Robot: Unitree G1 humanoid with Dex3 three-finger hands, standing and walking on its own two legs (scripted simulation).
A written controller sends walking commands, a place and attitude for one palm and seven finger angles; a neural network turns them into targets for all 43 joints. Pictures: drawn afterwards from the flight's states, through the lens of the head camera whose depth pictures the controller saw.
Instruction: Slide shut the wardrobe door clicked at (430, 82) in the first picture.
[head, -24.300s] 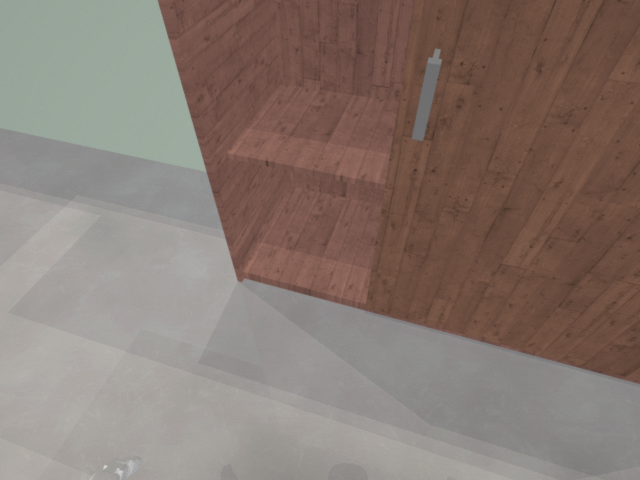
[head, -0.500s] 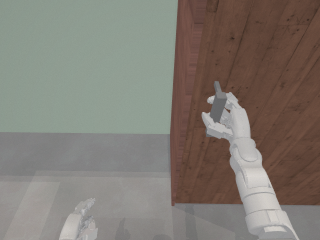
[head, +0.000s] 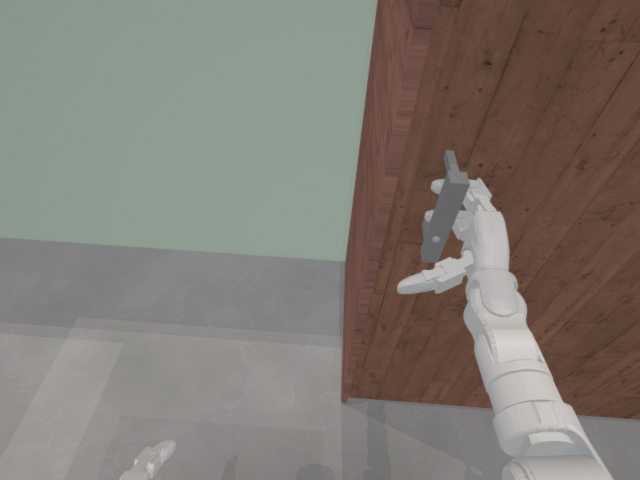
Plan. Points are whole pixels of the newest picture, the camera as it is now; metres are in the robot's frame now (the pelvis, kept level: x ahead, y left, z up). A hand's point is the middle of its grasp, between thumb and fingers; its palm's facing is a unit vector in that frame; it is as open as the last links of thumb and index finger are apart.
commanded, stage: slip the hand off the handle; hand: right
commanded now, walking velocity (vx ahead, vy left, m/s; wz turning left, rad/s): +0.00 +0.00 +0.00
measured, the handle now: (439, 208) +0.45 -0.11 +0.12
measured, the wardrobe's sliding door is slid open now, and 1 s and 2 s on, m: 0.00 0.00 0.00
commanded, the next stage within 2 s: draw the hand back to the body in 1.32 s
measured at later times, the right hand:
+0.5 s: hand (486, 248) +0.39 -0.16 +0.11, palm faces +0.03 +0.99 -0.10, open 14.7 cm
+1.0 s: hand (501, 294) +0.33 -0.17 +0.09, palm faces +0.04 +0.99 -0.10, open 14.7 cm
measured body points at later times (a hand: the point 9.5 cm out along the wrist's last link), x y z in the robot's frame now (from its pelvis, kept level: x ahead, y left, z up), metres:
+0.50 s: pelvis +0.03 -0.01 +0.00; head +0.03 -0.01 +0.45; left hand +0.17 +0.23 -0.10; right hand +0.39 -0.22 +0.11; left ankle +0.03 +0.11 -0.73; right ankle +0.02 -0.12 -0.73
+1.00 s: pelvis +0.03 -0.01 +0.00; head +0.02 +0.00 +0.45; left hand +0.18 +0.23 -0.09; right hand +0.33 -0.23 +0.10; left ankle +0.03 +0.11 -0.73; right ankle +0.02 -0.12 -0.73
